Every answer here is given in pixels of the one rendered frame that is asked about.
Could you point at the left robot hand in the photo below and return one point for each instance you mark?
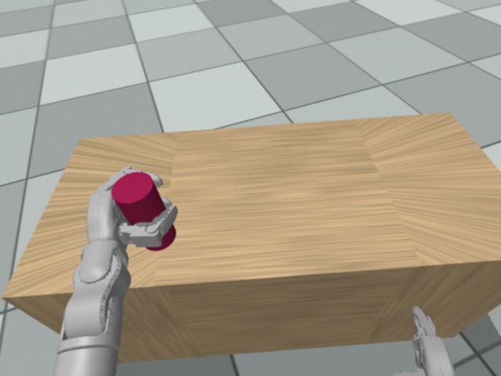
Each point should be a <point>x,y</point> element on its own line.
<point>105,220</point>

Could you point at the left robot arm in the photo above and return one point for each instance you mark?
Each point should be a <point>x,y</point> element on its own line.
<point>91,332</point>

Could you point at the can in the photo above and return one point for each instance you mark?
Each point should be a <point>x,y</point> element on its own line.
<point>137,197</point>

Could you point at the right robot hand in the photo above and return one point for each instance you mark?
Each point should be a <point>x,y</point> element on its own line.
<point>431,354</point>

